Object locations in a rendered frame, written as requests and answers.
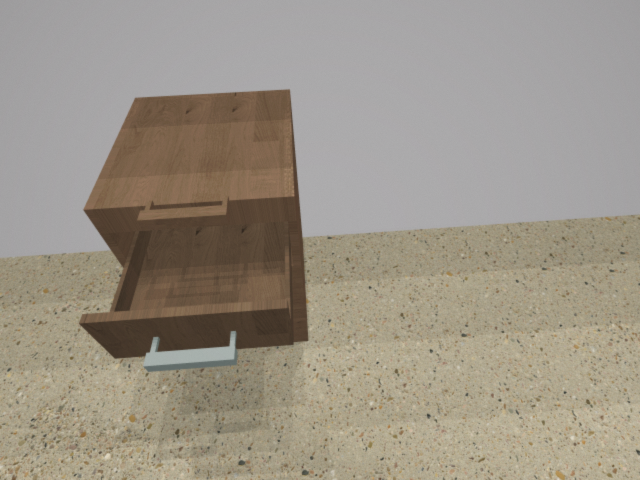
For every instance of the cabinet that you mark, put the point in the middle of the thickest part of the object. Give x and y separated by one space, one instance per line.
235 149

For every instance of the drawer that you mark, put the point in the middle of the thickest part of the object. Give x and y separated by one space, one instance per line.
192 286

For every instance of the handle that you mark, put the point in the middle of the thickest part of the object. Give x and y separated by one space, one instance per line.
192 358
183 217

